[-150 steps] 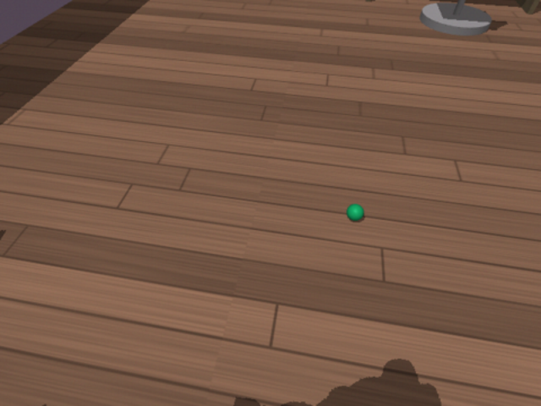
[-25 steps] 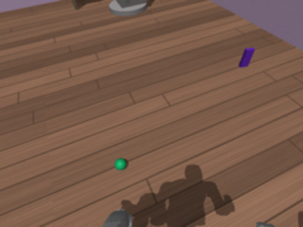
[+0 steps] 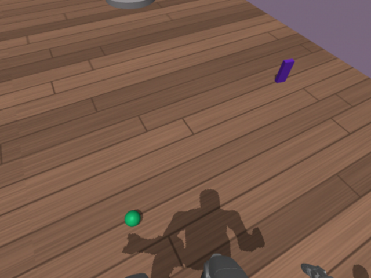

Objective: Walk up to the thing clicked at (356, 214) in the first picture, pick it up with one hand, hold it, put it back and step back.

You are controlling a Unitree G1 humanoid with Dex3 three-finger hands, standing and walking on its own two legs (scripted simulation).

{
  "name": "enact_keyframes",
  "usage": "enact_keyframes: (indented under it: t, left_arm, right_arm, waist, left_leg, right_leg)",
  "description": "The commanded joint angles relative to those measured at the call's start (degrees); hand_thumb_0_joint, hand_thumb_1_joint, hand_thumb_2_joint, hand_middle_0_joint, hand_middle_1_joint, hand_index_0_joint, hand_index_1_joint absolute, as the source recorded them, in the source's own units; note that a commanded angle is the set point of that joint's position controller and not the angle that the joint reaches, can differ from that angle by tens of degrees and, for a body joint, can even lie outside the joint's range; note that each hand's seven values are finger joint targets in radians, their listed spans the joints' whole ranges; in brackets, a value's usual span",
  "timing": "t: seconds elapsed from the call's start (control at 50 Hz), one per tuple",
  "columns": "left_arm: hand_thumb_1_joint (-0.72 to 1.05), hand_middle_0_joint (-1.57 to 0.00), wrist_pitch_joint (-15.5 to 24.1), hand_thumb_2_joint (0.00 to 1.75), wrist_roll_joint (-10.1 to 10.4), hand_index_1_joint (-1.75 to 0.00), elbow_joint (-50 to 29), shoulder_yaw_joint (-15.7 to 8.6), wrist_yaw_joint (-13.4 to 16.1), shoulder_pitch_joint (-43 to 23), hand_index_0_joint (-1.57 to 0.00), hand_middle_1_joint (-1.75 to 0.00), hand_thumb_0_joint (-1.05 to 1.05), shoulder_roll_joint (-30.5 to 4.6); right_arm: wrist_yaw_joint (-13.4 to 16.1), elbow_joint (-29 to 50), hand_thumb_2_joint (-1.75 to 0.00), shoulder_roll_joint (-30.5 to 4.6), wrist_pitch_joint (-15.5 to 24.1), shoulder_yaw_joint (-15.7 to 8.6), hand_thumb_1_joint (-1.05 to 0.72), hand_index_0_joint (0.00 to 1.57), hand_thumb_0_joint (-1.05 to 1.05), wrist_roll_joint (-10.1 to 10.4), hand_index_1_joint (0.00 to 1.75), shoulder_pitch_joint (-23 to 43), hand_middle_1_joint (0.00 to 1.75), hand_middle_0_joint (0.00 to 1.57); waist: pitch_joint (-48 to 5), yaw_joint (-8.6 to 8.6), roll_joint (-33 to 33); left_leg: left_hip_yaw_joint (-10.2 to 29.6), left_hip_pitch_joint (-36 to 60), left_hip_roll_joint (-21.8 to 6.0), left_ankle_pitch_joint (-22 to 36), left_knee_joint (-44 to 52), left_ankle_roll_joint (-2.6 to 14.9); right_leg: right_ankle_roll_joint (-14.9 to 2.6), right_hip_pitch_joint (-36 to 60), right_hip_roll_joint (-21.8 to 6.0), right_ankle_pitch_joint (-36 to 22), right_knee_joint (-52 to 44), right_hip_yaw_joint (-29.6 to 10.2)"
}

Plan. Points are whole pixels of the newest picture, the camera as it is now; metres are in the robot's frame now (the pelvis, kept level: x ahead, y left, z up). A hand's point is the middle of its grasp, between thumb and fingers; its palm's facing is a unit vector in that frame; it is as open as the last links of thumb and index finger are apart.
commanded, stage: walk up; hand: left
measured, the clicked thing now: (132, 218) +0.45 +0.24 -0.72
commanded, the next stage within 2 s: none
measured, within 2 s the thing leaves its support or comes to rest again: neither
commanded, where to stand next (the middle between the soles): +0.08 +0.00 m, yaw +2 degrees
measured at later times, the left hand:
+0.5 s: hand out of the picture +0.10 +0.26 -0.15, palm faces +0.00 -0.94 -0.33, open 7.4 cm
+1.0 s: hand out of the picture +0.09 +0.27 -0.13, palm faces +0.06 -0.94 -0.34, open 7.4 cm
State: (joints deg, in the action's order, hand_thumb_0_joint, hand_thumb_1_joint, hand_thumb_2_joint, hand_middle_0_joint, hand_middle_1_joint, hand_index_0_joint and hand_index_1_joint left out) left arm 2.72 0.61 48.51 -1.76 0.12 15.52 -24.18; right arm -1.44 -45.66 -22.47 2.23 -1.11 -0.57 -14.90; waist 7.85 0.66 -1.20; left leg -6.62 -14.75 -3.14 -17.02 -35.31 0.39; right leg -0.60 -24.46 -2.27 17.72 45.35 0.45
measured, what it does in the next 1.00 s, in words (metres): steps on the spot: right foot, then left foot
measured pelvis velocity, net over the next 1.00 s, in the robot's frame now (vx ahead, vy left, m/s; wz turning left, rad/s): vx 0.02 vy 0.01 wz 0.04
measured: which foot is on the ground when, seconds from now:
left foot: down 0.00-0.08, up 0.10-0.30, down 0.32-1.00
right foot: up 0.00-0.02, down 0.04-1.00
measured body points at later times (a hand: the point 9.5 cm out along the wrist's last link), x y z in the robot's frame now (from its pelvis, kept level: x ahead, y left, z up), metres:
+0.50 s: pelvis -0.01 +0.00 +0.00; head +0.00 +0.01 +0.45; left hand +0.10 +0.30 -0.12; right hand +0.04 -0.31 -0.12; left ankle -0.02 +0.15 -0.72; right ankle +0.08 -0.12 -0.72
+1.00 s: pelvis +0.02 +0.01 +0.02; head +0.03 +0.00 +0.47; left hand +0.09 +0.32 -0.11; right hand +0.14 -0.29 -0.12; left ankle -0.02 +0.15 -0.72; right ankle +0.08 -0.12 -0.72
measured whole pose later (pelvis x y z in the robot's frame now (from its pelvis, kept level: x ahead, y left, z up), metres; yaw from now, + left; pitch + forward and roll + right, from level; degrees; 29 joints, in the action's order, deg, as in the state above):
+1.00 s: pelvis +0.02 +0.01 +0.02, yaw +2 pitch -2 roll +0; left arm 0.4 0.1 66.7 -0.8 -0.8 4.1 -19.3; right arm -0.2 -63.4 -21.0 1.3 0.2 0.0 -4.9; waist 2.9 -1.2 1.1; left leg 1.3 -5.1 -1.3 -15.6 -22.7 -1.7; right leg 0.8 -13.2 -2.5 8.2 23.6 2.5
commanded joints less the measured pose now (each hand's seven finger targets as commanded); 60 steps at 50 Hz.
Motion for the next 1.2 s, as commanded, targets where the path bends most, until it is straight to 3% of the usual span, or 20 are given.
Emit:
enact_keyframes:
  t: [0.0, 0.02, 0.04, 0.06, 0.08, 0.1, 0.14, 0.22, 0.3, 0.32, 0.34, 0.36, 0.38, 0.4, 0.44, 0.52, 0.62, 0.8, 0.96, 1.18]
  left_arm:
    - [0.9, -0.2, 1.2, 0.9, -0.9, -0.3, 0.0, -3.4, 1.2, 5.9, -0.2, -0.3, 0.0, -8.4]
    - [0.9, -0.2, 1.4, 0.9, -1.2, -0.3, 0.1, -3.8, 1.4, 5.2, -0.2, -0.3, 0.0, -10.2]
    - [0.9, -0.2, 1.7, 0.9, -1.8, -0.3, -0.4, -4.4, 1.5, 3.0, -0.2, -0.3, 0.0, -13.3]
    - [0.9, -0.2, 1.8, 0.9, -1.6, -0.3, -1.7, -4.1, 1.5, -0.2, -0.2, -0.3, 0.0, -14.7]
    - [0.9, -0.2, 1.3, 0.9, -1.4, -0.3, -1.8, -4.1, 1.6, -3.8, -0.2, -0.3, 0.0, -16.8]
    - [0.9, -0.2, 1.0, 0.9, -1.4, -0.3, -1.5, -3.9, 1.6, -5.0, -0.2, -0.3, 0.0, -14.9]
    - [0.9, -0.2, 0.9, 0.9, -1.7, -0.3, -0.8, -3.2, 1.7, -5.6, -0.2, -0.3, 0.0, -12.9]
    - [0.9, -0.2, 0.5, 0.9, -2.0, -0.3, 0.4, -3.4, 1.4, -6.9, -0.2, -0.3, 0.0, -12.2]
    - [0.9, -0.2, -1.2, 0.9, -1.4, -0.3, 0.6, -3.0, 0.7, -11.1, -0.2, -0.3, 0.0, -10.2]
    - [0.9, -0.2, -1.4, 0.9, -1.0, -0.3, 0.6, -2.5, 0.5, -11.6, -0.2, -0.3, 0.0, -8.3]
    - [0.9, -0.2, -1.7, 0.9, -0.5, -0.3, 1.3, -1.9, 0.3, -11.4, -0.2, -0.3, 0.0, -6.5]
    - [0.9, -0.2, -1.8, 0.9, -0.8, -0.3, 3.5, -2.6, 0.3, -12.0, -0.2, -0.3, 0.0, -8.3]
    - [0.9, -0.2, -1.5, 0.9, -1.3, -0.3, 5.0, -2.8, 0.1, -10.5, -0.2, -0.3, 0.0, -8.7]
    - [0.9, -0.2, -1.2, 0.9, -1.5, -0.3, 5.2, -2.9, -0.1, -10.9, -0.2, -0.3, 0.0, -9.4]
    - [0.9, -0.2, -1.0, 0.9, -1.2, -0.3, 6.0, -2.8, -0.4, -12.7, -0.2, -0.3, 0.0, -9.3]
    - [0.9, -0.2, -1.1, 0.9, -1.0, -0.3, 8.4, -2.2, -0.6, -12.7, -0.2, -0.3, 0.0, -8.5]
    - [0.9, -0.2, -0.9, 0.9, -0.9, -0.3, 10.5, -1.8, -0.8, -14.0, -0.2, -0.3, 0.0, -8.3]
    - [0.9, -0.2, -0.7, 0.9, -0.3, -0.3, 13.6, -1.2, -0.6, -14.2, -0.2, -0.3, 0.0, -7.4]
    - [0.9, -0.2, -0.6, 0.9, -0.7, -0.3, 14.7, -1.3, -0.1, -14.8, -0.2, -0.3, 0.0, -7.3]
    - [0.9, -0.2, -0.8, 0.9, -1.1, -0.3, 14.4, -1.7, 0.0, -15.9, -0.2, -0.3, 0.0, -7.1]
  right_arm:
    - [1.0, 3.7, -0.9, -13.0, -0.4, -4.0, -0.9, 0.2, 0.0, 1.3, 0.3, 2.6, 0.3, 0.2]
    - [1.0, 3.7, -0.9, -10.4, -0.7, -3.2, -0.9, 0.2, 0.0, 1.8, 0.3, 3.0, 0.3, 0.2]
    - [1.0, 3.7, -0.9, -8.0, -1.0, -2.4, -0.9, 0.2, 0.0, 2.0, 0.3, 2.1, 0.3, 0.2]
    - [1.2, 2.8, -0.9, -6.7, -1.8, -1.7, -0.9, 0.2, 0.0, 2.0, 0.3, 0.6, 0.3, 0.2]
    - [1.9, 1.0, -0.9, -10.4, -2.7, -3.2, -0.9, 0.2, 0.0, 1.5, 0.3, 0.9, 0.3, 0.2]
    - [1.9, -0.5, -0.9, -11.3, -2.9, -3.4, -0.9, 0.2, 0.0, 1.3, 0.3, 0.2, 0.3, 0.2]
    - [1.4, -2.0, -0.9, -11.2, -2.7, -3.4, -0.9, 0.2, 0.0, 1.8, 0.3, 1.5, 0.3, 0.2]
    - [1.6, -5.5, -0.9, -10.5, -2.0, -2.7, -0.9, 0.2, 0.0, 1.3, 0.3, -0.4, 0.3, 0.2]
    - [1.9, -9.4, -0.9, -10.0, -0.8, -2.8, -0.9, 0.2, 0.0, 0.1, 0.3, -2.3, 0.3, 0.2]
    - [2.1, -9.5, -0.9, -12.0, -0.3, -3.1, -0.9, 0.2, 0.0, -0.7, 0.3, -1.7, 0.3, 0.2]
    - [2.0, -8.6, -0.9, -14.0, 0.1, -3.2, -0.9, 0.2, 0.0, -0.8, 0.3, 3.1, 0.3, 0.2]
    - [1.6, -8.3, -0.9, -15.1, -0.1, -3.0, -0.9, 0.2, 0.0, -0.4, 0.3, 7.8, 0.3, 0.2]
    - [1.4, -8.3, -0.9, -13.7, -0.2, -2.4, -0.9, 0.2, 0.0, -0.4, 0.3, 9.8, 0.3, 0.2]
    - [1.3, -8.7, -0.9, -11.8, -0.2, -1.5, -0.9, 0.2, 0.0, -0.4, 0.3, 9.2, 0.3, 0.2]
    - [1.3, -10.7, -0.9, -10.7, 0.0, -1.3, -0.9, 0.2, 0.0, -0.5, 0.3, 5.6, 0.3, 0.2]
    - [1.1, -11.7, -0.9, -12.2, 0.1, -1.5, -0.9, 0.2, 0.0, -0.4, 0.3, 8.5, 0.3, 0.2]
    - [1.4, -13.4, -0.9, -11.8, 0.3, -1.2, -0.9, 0.2, 0.0, 0.0, 0.3, 7.0, 0.3, 0.2]
    - [2.0, -15.0, -0.9, -11.4, 0.3, -1.1, -0.9, 0.2, 0.0, 0.5, 0.3, 8.3, 0.3, 0.2]
    - [2.0, -15.5, -0.9, -10.7, -0.3, -1.5, -0.9, 0.2, 0.0, 0.7, 0.3, 10.2, 0.3, 0.2]
    - [1.9, -15.8, -0.9, -10.2, -0.6, -1.4, -0.9, 0.2, 0.0, 0.3, 0.3, 12.2, 0.3, 0.2]
  waist:
    - [-10.9, -2.89, 8.0]
    - [-11.2, -3.57, 3.7]
    - [-11.5, -2.55, -4.6]
    - [-10.2, -1.09, -7.4]
    - [-8.7, -1.64, -9.9]
    - [-7.4, -1.1, -9.0]
    - [-7.1, -0.84, -8.6]
    - [-13.0, -1.45, -10.6]
    - [-13.4, 0.38, -7.9]
    - [-13.1, 0.17, -2.9]
    - [-10.1, -1.67, 3.3]
    - [-6.9, -2.8, 4.4]
    - [-5.6, -4.08, 4.1]
    - [-4.7, -3.98, 1.2]
    - [-5.0, -1.99, 2.5]
    - [-4.7, -2.68, 5.8]
    - [-6.3, -1.64, 2.9]
    - [-10.3, -1.38, 1.4]
    - [-11.8, -1.01, -0.6]
    - [-11.0, -1.28, 1.0]
  left_leg:
    - [7.0, -2.9, -9.5, 25.8, -1.1, 8.56]
    - [6.1, -6.0, -7.6, 17.3, -4.1, 5.88]
    - [3.7, -11.0, -3.8, 5.6, -8.5, 2.84]
    - [4.7, -9.0, 0.8, -11.3, -12.6, 1.12]
    - [6.9, -5.3, 0.2, -19.1, -18.2, 1.5]
    - [8.3, -4.5, -0.9, -19.6, -18.5, 1.48]
    - [9.1, -7.1, -0.2, -16.6, -15.9, 1.71]
    - [6.8, -6.3, 1.2, -12.2, -8.0, 0.15]
    - [5.4, 4.5, 2.4, -0.3, 8.5, 0.29]
    - [11.9, 4.5, -2.0, -0.7, 12.0, 1.58]
    - [21.3, 0.1, -7.7, -7.1, 15.4, 4.33]
    - [21.5, -7.9, -9.7, -14.4, 15.9, 6.37]
    - [19.2, -12.4, -8.8, -17.1, 15.0, 6.07]
    - [14.5, -12.8, -5.2, -15.5, 13.1, 4.29]
    - [12.1, -7.2, -1.8, -10.3, 12.3, 2.17]
    - [15.1, -6.7, -4.2, -13.6, 17.1, 2.82]
    - [13.2, -2.1, -3.6, -5.4, 15.8, 2.14]
    - [12.1, 3.6, -4.3, 11.0, 16.8, 1.39]
    - [11.0, 6.8, -4.1, 15.2, 16.6, 1.23]
    - [11.0, 6.0, -3.9, 13.0, 18.8, 0.81]
  right_leg:
    - [-1.49, 14.8, 3.0, -11.8, -12.5, 2.3]
    - [-2.51, 17.6, 1.2, -15.1, -14.7, -0.5]
    - [-5.15, 18.8, -6.6, -19.0, -16.4, -11.6]
    - [-10.81, 11.4, -17.3, -15.9, -23.1, -25.7]
    - [-15.77, 4.6, -20.2, -11.5, -24.0, -28.5]
    - [-15.27, 2.8, -18.4, -9.4, -23.8, -27.0]
    - [-11.43, 5.8, -13.6, -8.9, -23.3, -20.4]
    - [-9.79, 13.5, -11.2, -12.2, -20.1, -16.3]
    - [-6.46, 6.5, -8.4, -1.9, -16.3, -10.8]
    - [-4.18, 4.1, -6.8, -0.5, -13.2, -8.9]
    - [-1.7, 2.2, -2.6, 5.1, -12.4, -6.0]
    - [-1.05, 8.3, 0.0, 7.7, -11.7, -2.5]
    - [-1.23, 13.4, -1.0, 6.1, -12.3, -3.4]
    - [-1.83, 13.4, -3.2, 7.0, -18.3, -7.0]
    - [-2.99, 9.5, -4.9, 8.5, -21.1, -10.3]
    - [-1.98, 11.1, -2.7, 5.6, -21.5, -6.2]
    - [-1.98, 12.0, -4.0, 2.0, -24.7, -7.4]
    - [-0.86, 17.6, -5.0, -16.3, -23.6, -4.8]
    - [-0.46, 19.3, -6.0, -20.6, -24.6, -4.0]
    - [-0.04, 20.6, -6.0, -17.7, -26.1, -3.5]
